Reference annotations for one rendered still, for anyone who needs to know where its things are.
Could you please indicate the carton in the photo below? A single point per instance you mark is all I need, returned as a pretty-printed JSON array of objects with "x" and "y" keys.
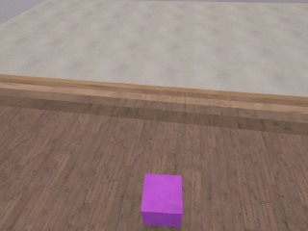
[{"x": 162, "y": 200}]

